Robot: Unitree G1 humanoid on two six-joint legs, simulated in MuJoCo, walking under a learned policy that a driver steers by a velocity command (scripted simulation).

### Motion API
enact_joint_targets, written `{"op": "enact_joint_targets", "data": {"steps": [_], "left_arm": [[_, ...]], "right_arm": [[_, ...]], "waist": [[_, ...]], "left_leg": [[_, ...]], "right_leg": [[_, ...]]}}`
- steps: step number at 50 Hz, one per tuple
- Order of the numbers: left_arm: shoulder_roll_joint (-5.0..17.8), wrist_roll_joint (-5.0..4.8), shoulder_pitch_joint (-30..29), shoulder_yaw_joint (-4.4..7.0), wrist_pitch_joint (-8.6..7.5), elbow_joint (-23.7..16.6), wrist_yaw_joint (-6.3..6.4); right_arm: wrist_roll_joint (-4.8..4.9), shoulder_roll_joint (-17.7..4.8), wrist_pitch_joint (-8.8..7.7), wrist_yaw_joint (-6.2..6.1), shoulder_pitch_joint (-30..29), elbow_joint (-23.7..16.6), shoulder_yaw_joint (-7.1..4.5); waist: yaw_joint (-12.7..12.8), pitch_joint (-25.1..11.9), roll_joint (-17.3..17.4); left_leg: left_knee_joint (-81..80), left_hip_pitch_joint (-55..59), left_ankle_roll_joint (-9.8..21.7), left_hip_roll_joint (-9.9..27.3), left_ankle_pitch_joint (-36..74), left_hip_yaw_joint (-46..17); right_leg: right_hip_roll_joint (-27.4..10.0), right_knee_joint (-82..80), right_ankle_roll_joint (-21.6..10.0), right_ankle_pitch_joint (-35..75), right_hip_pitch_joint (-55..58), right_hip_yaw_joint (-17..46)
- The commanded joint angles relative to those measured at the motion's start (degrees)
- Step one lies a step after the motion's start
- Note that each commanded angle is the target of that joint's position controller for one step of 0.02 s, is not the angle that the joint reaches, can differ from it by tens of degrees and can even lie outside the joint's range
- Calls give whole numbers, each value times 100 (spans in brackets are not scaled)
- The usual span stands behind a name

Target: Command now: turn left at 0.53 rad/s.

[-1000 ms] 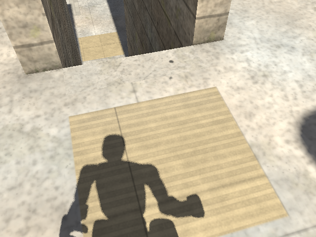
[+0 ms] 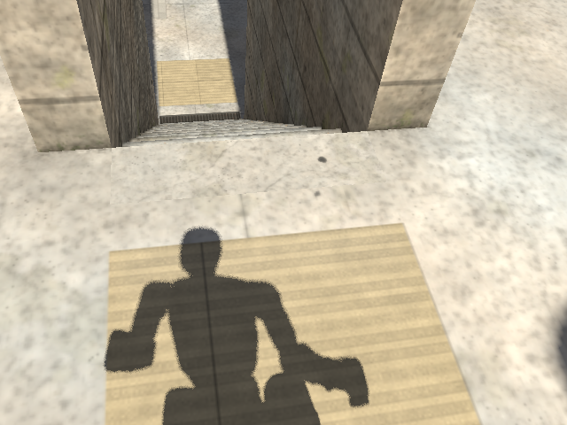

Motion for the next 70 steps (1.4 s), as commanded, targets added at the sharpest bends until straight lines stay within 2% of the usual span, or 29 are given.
{"op": "enact_joint_targets", "data": {"steps": [1,10,14,15,16,17,18,19,21,27,30,33,35,36,37,38,39,42,48,54,57,59,60,61,62,63,65,67,70], "left_arm": [[262,-43,-283,38,-120,-422,20],[368,-123,-308,21,-287,-446,-176],[460,-120,286,57,-401,-295,-296],[638,-59,375,106,-398,-278,-293],[930,61,307,132,-355,-391,-261],[1067,225,336,142,-331,-349,-285],[838,133,324,92,-361,-414,-295],[617,54,234,35,-369,-423,-288],[471,-114,264,-42,-368,-325,-266],[771,-102,875,-6,-449,-135,-206],[939,-146,1017,24,-469,-94,-290],[947,-249,988,0,-427,-71,-364],[579,-177,963,-138,-449,-60,-399],[110,-65,724,-298,-500,-200,-441],[75,-135,684,-306,-643,-530,-405],[645,-229,556,-156,-707,-513,-387],[767,-284,593,-109,-726,-479,-429],[571,-119,557,-121,-704,-368,-500],[143,-141,67,-285,-560,-522,-565],[125,-186,-822,-344,-591,-944,-745],[333,-157,-657,-249,-588,-1045,-817],[765,-178,627,-5,-532,-790,-761],[1115,-179,1558,151,-478,-622,-660],[1744,-157,1805,258,-484,-638,-609],[1272,-179,2030,155,-491,-662,-575],[1059,-129,1767,99,-502,-639,-547],[791,-129,991,11,-518,-797,-521],[643,-37,631,-38,-521,-938,-491],[733,-93,686,-9,-561,-837,-427]], "right_arm": [[44,-937,-43,-103,8,-440,-243],[42,-1145,131,-88,-282,-815,-357],[159,-1021,203,-124,-648,-998,-314],[112,-830,207,-145,-493,-1013,-257],[-42,-472,190,-122,-152,-991,-149],[3,-703,127,-118,-123,-1167,-231],[-44,-1132,82,-110,8,-1037,-336],[7,-1218,83,-90,-100,-948,-384],[-32,-865,109,-58,-182,-856,-290],[28,-379,-258,91,-933,-1047,-66],[91,-425,-364,143,-906,-1043,-61],[121,-463,-417,180,-498,-907,-88],[147,-608,-403,124,308,-677,-179],[89,-930,-401,63,1066,-583,-261],[5,-1664,-402,117,1416,-532,-451],[-10,-1206,-473,167,1301,-541,-335],[-15,-886,-526,196,1034,-587,-220],[-14,-631,-536,243,503,-676,-110],[-53,-734,-568,153,629,-468,-154],[31,-904,-552,99,924,-150,-200],[17,-1087,-439,26,837,-146,-248],[-10,-1210,-309,-62,747,-210,-265],[-46,-1184,-325,-116,788,-327,-225],[-207,-237,-477,22,1567,-597,82],[-27,-665,-718,113,1115,-584,50],[217,-933,-828,165,413,-812,-34],[35,-860,-898,97,-4,-917,-3],[-78,-881,-759,80,188,-917,-59],[-167,-663,-598,51,158,-953,-1]], "waist": [[29,-644,813],[-47,-610,1130],[278,-778,1087],[209,-879,821],[-39,-995,-478],[-123,-726,-1468],[-18,-749,-934],[4,-594,-631],[100,-274,-692],[536,-59,-735],[533,-6,-806],[220,11,-637],[-200,-301,-452],[-535,-675,381],[-513,-696,1867],[-513,-296,1281],[-337,53,1125],[-59,316,740],[-144,304,601],[-338,565,526],[-77,145,750],[645,-724,843],[1069,-1244,506],[423,-2074,-1196],[837,-2866,-779],[907,-1843,-498],[400,-706,336],[11,-437,75],[-75,-201,-6]], "left_leg": [[-520,1383,843,1303,2583,-1463],[-297,821,942,1153,2358,-2268],[172,759,552,836,2278,-2367],[476,312,284,581,1393,-2172],[1629,-484,-26,-118,-691,-1395],[2625,-1515,-310,-700,-2721,-861],[3592,-1745,-496,-310,-2477,-880],[3819,-1914,-542,-185,-1936,-829],[3728,-2262,-680,-52,-1192,-687],[1937,-1688,-649,283,-588,226],[1096,-970,-488,202,-686,426],[86,132,-238,69,37,586],[-135,1568,-45,207,73,327],[-523,2519,264,1212,-419,-981],[-1218,2898,1085,2384,-1594,-3174],[-1395,2566,1317,2440,-2128,-3491],[-1438,2362,1170,2178,-2118,-2974],[-1701,1699,890,1593,-264,-1693],[-1894,1231,666,1214,1660,-9],[-1857,1669,507,1537,1928,578],[-934,2254,307,1617,4585,856],[954,2052,75,1434,6053,1129],[2527,703,-123,1276,4872,1113],[4958,-2009,-550,131,-884,803],[5796,-2657,-499,-167,-1917,-412],[5718,-3159,-396,184,-1452,-488],[4697,-2726,-358,608,-775,-321],[4277,-2074,-457,776,-589,-309],[3529,-1905,-700,789,-283,-80]], "right_leg": [[-60,-490,114,240,-613,244],[169,-2267,149,-59,719,297],[91,-4136,-95,1159,1876,132],[-410,-4315,-272,1807,2566,436],[-1553,-4325,-750,3134,3217,1588],[-2395,-4323,-1831,4040,3044,2732],[-2480,-4493,-2125,2885,2982,2736],[-2020,-4580,-1825,1475,2933,2258],[-1483,-4897,-1441,-524,2952,1923],[-1299,-5241,-1465,-28,2852,1314],[-1372,-5203,-1527,-6,2496,1206],[-1389,-4936,-1448,-150,1951,1155],[-1120,-4214,-1120,-49,1233,874],[-590,-2533,-726,-143,463,242],[-58,-948,-511,-1028,-1012,-288],[-373,17,-560,-1191,-1532,137],[-581,286,-670,-616,-1754,231],[-890,-44,-593,475,-1433,141],[-694,-1400,-246,2019,-950,-87],[-410,-2746,-557,2412,-582,-273],[-13,-2838,-876,1627,-16,-655],[427,-3006,-1186,1459,1727,-888],[0,-3001,-1453,1573,3551,-68],[-1744,-3133,-2639,854,5951,3220],[-2071,-4195,-2861,-9,6292,4819],[-1858,-4385,-2463,161,5638,3883],[-1364,-4532,-2117,1291,3675,2660],[-1071,-4833,-2120,1948,2602,2180],[-887,-5009,-2141,2508,1773,1650]]}}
